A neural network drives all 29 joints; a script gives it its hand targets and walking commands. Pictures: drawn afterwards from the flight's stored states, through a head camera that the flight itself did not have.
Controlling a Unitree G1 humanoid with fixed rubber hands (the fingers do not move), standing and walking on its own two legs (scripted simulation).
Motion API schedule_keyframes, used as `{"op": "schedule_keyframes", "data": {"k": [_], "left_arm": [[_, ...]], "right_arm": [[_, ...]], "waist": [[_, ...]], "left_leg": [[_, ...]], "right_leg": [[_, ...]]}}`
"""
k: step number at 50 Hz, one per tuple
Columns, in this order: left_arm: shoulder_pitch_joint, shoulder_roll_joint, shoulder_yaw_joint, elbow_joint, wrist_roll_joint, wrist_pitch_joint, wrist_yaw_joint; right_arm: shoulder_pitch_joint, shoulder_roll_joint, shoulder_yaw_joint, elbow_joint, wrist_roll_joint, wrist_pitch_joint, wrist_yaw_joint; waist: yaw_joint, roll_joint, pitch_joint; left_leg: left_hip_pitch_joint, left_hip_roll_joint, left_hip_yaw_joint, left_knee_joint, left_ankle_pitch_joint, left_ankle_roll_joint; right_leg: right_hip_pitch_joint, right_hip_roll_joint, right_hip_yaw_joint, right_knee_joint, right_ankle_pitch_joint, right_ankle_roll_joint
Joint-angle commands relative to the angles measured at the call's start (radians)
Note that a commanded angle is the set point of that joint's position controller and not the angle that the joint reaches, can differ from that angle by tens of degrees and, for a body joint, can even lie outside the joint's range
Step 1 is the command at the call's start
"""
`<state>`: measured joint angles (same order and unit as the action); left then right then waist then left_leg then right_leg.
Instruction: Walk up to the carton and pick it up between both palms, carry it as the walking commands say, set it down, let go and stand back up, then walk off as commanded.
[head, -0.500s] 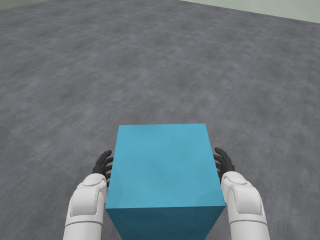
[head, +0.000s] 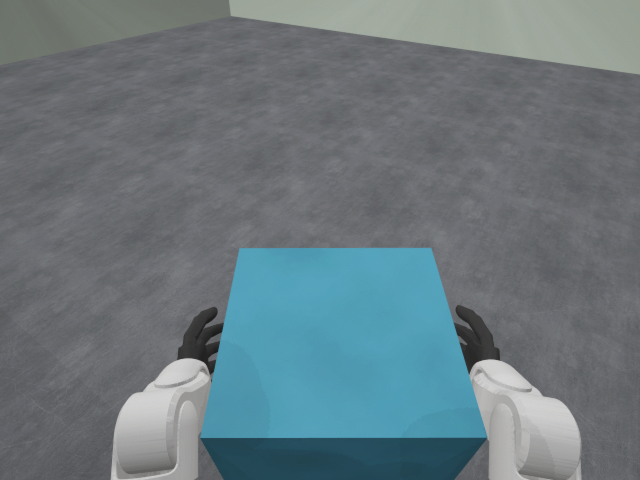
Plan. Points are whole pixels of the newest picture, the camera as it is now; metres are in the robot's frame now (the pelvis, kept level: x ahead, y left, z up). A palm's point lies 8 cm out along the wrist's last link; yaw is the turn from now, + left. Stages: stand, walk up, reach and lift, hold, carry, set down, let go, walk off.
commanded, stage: carry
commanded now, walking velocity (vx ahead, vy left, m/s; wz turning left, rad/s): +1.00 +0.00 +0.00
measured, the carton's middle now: (335, 387) +0.25 -0.01 +0.04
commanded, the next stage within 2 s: none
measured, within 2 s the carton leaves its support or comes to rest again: neither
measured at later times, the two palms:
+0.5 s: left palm (213, 220) +0.56 +0.19 +0.06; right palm (390, 224) +0.53 -0.12 +0.08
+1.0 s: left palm (228, 131) +0.90 +0.21 +0.08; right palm (354, 124) +0.93 -0.10 +0.09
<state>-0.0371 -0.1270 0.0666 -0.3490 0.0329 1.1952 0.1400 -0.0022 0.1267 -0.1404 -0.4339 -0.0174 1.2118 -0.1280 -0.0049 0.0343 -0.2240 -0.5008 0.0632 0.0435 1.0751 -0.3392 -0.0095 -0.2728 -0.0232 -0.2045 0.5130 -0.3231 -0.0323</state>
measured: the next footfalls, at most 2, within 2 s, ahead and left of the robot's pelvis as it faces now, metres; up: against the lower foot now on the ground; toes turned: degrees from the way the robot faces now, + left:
left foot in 0.22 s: +0.34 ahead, +0.14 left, +0.00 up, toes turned +11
right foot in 0.64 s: +0.62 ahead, -0.08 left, +0.00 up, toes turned -14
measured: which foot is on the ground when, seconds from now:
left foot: up 0.00-0.20, down 0.22-0.66, up 0.68-1.00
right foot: down 0.00-0.26, up 0.28-0.62, down 0.64-1.00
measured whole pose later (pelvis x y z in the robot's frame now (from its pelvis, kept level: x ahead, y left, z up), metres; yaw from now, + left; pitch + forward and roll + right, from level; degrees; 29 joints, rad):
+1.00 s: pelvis +0.70 +0.04 +0.00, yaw +2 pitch +2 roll +0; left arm 0.07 -0.13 0.07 -0.51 0.00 1.21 0.14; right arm 0.09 0.14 -0.07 -0.57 -0.03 1.21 -0.12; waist 0.06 0.01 -0.10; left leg -0.56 0.12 0.17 0.62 -0.17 0.00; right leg -0.02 -0.08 -0.28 0.39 -0.39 0.03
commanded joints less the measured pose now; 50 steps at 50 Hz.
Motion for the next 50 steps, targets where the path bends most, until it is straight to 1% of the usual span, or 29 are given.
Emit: {"op": "schedule_keyframes", "data": {"k": [1, 3, 4, 5, 8, 9, 10, 11, 12, 13, 14, 15, 18, 21, 23, 26, 30, 32, 33, 34, 35, 36, 37, 38, 43, 46, 48, 49, 50], "left_arm": [[-0.459, -0.769, -0.587, -0.210, -0.250, -0.008, -0.086], [-0.489, -0.809, -0.629, -0.255, -0.289, -0.010, -0.094], [-0.456, -0.763, -0.611, -0.238, -0.280, 0.001, -0.086], [-0.467, -0.760, -0.639, -0.252, -0.293, 0.004, -0.086], [-0.399, -0.736, -0.630, -0.270, -0.298, 0.000, -0.097], [-0.441, -0.719, -0.663, -0.323, -0.306, -0.003, -0.099], [-0.380, -0.709, -0.629, -0.267, -0.287, 0.006, -0.099], [-0.372, -0.678, -0.627, -0.267, -0.262, 0.018, -0.094], [-0.392, -0.634, -0.616, -0.281, -0.252, 0.031, -0.094], [-0.373, -0.655, -0.632, -0.283, -0.257, 0.034, -0.106], [-0.423, -0.699, -0.647, -0.280, -0.282, 0.026, -0.109], [-0.394, -0.739, -0.631, -0.234, -0.270, 0.026, -0.123], [-0.437, -0.818, -0.649, -0.248, -0.277, -0.009, -0.139], [-0.424, -0.855, -0.646, -0.248, -0.252, -0.033, -0.136], [-0.377, -0.851, -0.644, -0.261, -0.245, -0.043, -0.132], [-0.384, -0.837, -0.664, -0.328, -0.260, -0.064, -0.130], [-0.321, -0.796, -0.663, -0.297, -0.246, -0.041, -0.128], [-0.366, -0.778, -0.664, -0.322, -0.261, -0.028, -0.128], [-0.268, -0.734, -0.608, -0.248, -0.233, -0.011, -0.120], [-0.275, -0.704, -0.604, -0.263, -0.230, -0.008, -0.119], [-0.284, -0.750, -0.612, -0.270, -0.249, -0.013, -0.118], [-0.319, -0.778, -0.615, -0.275, -0.257, -0.018, -0.122], [-0.335, -0.749, -0.603, -0.278, -0.251, -0.017, -0.120], [-0.351, -0.791, -0.626, -0.287, -0.260, -0.012, -0.127], [-0.421, -0.788, -0.686, -0.318, -0.301, -0.012, -0.139], [-0.421, -0.779, -0.700, -0.373, -0.337, -0.022, -0.148], [-0.355, -0.754, -0.681, -0.310, -0.325, -0.016, -0.149], [-0.396, -0.758, -0.680, -0.341, -0.336, -0.018, -0.157], [-0.370, -0.743, -0.688, -0.347, -0.325, -0.016, -0.151]], "right_arm": [[-0.540, 0.751, 0.689, -0.122, 0.266, -0.001, 0.111], [-0.533, 0.765, 0.688, -0.187, 0.261, -0.014, 0.109], [-0.440, 0.735, 0.663, -0.113, 0.227, 0.006, 0.099], [-0.401, 0.713, 0.631, -0.111, 0.209, 0.001, 0.093], [-0.432, 0.717, 0.670, -0.188, 0.225, -0.007, 0.085], [-0.414, 0.701, 0.654, -0.203, 0.221, -0.011, 0.086], [-0.368, 0.697, 0.648, -0.158, 0.214, -0.006, 0.080], [-0.333, 0.653, 0.624, -0.150, 0.203, 0.001, 0.079], [-0.305, 0.629, 0.597, -0.091, 0.187, 0.009, 0.074], [-0.332, 0.640, 0.613, -0.112, 0.185, 0.003, 0.070], [-0.322, 0.698, 0.615, -0.079, 0.186, 0.005, 0.074], [-0.463, 0.732, 0.675, -0.167, 0.225, -0.002, 0.083], [-0.458, 0.837, 0.711, -0.136, 0.275, -0.032, 0.117], [-0.501, 0.847, 0.736, -0.162, 0.289, -0.047, 0.130], [-0.493, 0.831, 0.749, -0.202, 0.297, -0.049, 0.145], [-0.458, 0.845, 0.774, -0.216, 0.308, -0.055, 0.148], [-0.409, 0.767, 0.756, -0.216, 0.282, -0.038, 0.139], [-0.416, 0.765, 0.755, -0.217, 0.270, -0.024, 0.128], [-0.402, 0.727, 0.750, -0.200, 0.260, -0.006, 0.119], [-0.440, 0.700, 0.762, -0.247, 0.268, 0.001, 0.118], [-0.387, 0.702, 0.748, -0.233, 0.256, 0.008, 0.129], [-0.408, 0.731, 0.747, -0.221, 0.258, 0.004, 0.132], [-0.349, 0.715, 0.723, -0.153, 0.244, 0.009, 0.137], [-0.410, 0.739, 0.736, -0.197, 0.255, 0.000, 0.142], [-0.379, 0.765, 0.697, -0.172, 0.213, -0.017, 0.134], [-0.361, 0.778, 0.718, -0.206, 0.216, -0.025, 0.123], [-0.311, 0.722, 0.698, -0.209, 0.190, -0.023, 0.109], [-0.362, 0.750, 0.717, -0.243, 0.199, -0.029, 0.103], [-0.332, 0.743, 0.716, -0.233, 0.211, -0.027, 0.109]], "waist": [[0.038, -0.138, -0.040], [0.030, -0.127, 0.005], [0.024, -0.184, 0.046], [0.025, -0.140, 0.063], [0.012, -0.233, 0.037], [-0.010, -0.222, 0.000], [-0.015, -0.199, -0.070], [-0.058, -0.057, -0.163], [-0.062, 0.187, -0.165], [-0.026, 0.241, -0.126], [-0.019, 0.108, -0.160], [-0.020, 0.036, -0.147], [-0.007, 0.017, -0.177], [-0.007, 0.099, -0.029], [-0.011, 0.077, -0.028], [-0.016, 0.016, -0.029], [-0.010, 0.100, 0.017], [0.007, 0.015, -0.046], [0.042, -0.024, -0.145], [0.065, -0.279, -0.263], [0.038, -0.401, -0.238], [0.030, -0.303, -0.195], [0.033, -0.180, -0.173], [0.031, -0.063, -0.104], [0.033, -0.113, -0.017], [0.034, -0.203, 0.053], [0.027, -0.210, 0.075], [0.017, -0.249, 0.084], [0.009, -0.171, -0.005]], "left_leg": [[-0.381, 0.080, -0.027, -0.116, 0.049, -0.021], [-0.289, 0.079, -0.004, -0.250, 0.096, -0.031], [-0.233, 0.069, 0.037, -0.290, 0.110, -0.021], [-0.207, 0.059, 0.052, -0.364, 0.133, -0.017], [0.060, -0.046, 0.221, -0.465, 0.164, 0.003], [0.180, -0.033, 0.197, -0.486, 0.190, 0.020], [0.331, -0.100, 0.264, -0.521, 0.134, 0.033], [0.632, -0.094, 0.233, -0.492, 0.078, 0.054], [0.696, 0.171, -0.244, -0.695, -0.341, 0.126], [0.699, 0.347, -0.682, -0.895, -0.345, 0.221], [0.680, 0.340, -0.635, -0.852, -0.211, 0.222], [0.610, 0.368, -0.580, -0.844, -0.202, 0.227], [0.494, 0.324, -0.406, -0.881, -0.195, 0.179], [0.333, 0.340, -0.303, -0.947, -0.254, 0.177], [0.341, 0.286, -0.161, -0.966, -0.139, 0.148], [0.362, 0.272, -0.102, -0.973, -0.055, 0.148], [0.425, 0.208, 0.043, -0.926, 0.202, 0.121], [0.418, 0.155, 0.143, -0.659, 0.602, 0.076], [0.308, 0.099, 0.199, -0.390, 0.623, 0.043], [0.036, 0.025, 0.174, -0.023, 0.427, -0.009], [-0.265, -0.100, 0.106, 0.189, -0.054, -0.021], [-0.328, -0.004, -0.027, 0.280, -0.055, -0.003], [-0.322, 0.027, -0.037, 0.325, -0.014, 0.001], [-0.300, 0.085, -0.070, 0.258, 0.058, 0.008], [-0.133, 0.089, 0.017, -0.229, -0.044, -0.003], [-0.086, 0.045, 0.116, -0.411, 0.077, -0.010], [-0.033, 0.052, 0.128, -0.444, 0.201, 0.009], [-0.040, 0.015, 0.178, -0.481, 0.244, 0.012], [0.118, -0.017, 0.217, -0.471, 0.235, 0.023]], "right_leg": [[0.365, -0.355, 0.469, -0.358, -0.112, -0.163], [0.248, -0.337, 0.397, -0.402, -0.116, -0.154], [0.197, -0.333, 0.357, -0.408, -0.136, -0.142], [0.188, -0.313, 0.317, -0.398, -0.106, -0.139], [0.148, -0.257, 0.154, -0.316, 0.346, -0.082], [0.129, -0.259, 0.100, -0.191, 0.544, -0.058], [0.124, -0.193, 0.022, -0.043, 0.628, -0.036], [-0.043, -0.156, -0.021, 0.222, 0.610, 0.003], [-0.299, -0.046, -0.029, 0.559, 0.358, 0.056], [-0.465, 0.064, 0.073, 0.768, -0.049, 0.064], [-0.490, -0.012, 0.196, 0.860, -0.034, 0.034], [-0.514, -0.074, 0.211, 0.907, 0.014, 0.035], [-0.445, -0.152, 0.246, 0.724, 0.083, 0.030], [-0.432, -0.171, 0.192, 0.452, 0.020, 0.030], [-0.361, -0.133, 0.116, 0.236, 0.093, 0.037], [-0.262, -0.108, 0.068, 0.111, 0.246, 0.021], [-0.178, -0.071, 0.016, 0.024, 0.321, 0.009], [0.060, -0.018, -0.023, -0.072, 0.221, -0.016], [0.330, 0.004, 0.000, -0.066, 0.109, -0.028], [0.565, -0.280, 0.460, -0.176, -0.268, -0.129], [0.648, -0.430, 0.821, -0.307, -0.219, -0.210], [0.578, -0.422, 0.722, -0.263, 0.028, -0.199], [0.501, -0.418, 0.642, -0.262, 0.104, -0.192], [0.380, -0.401, 0.583, -0.283, -0.017, -0.156], [0.183, -0.389, 0.342, -0.368, -0.115, -0.132], [0.168, -0.324, 0.230, -0.404, -0.102, -0.107], [0.173, -0.320, 0.188, -0.412, 0.001, -0.081], [0.245, -0.253, 0.094, -0.360, 0.241, -0.066], [0.227, -0.286, 0.076, -0.306, 0.441, -0.054]]}}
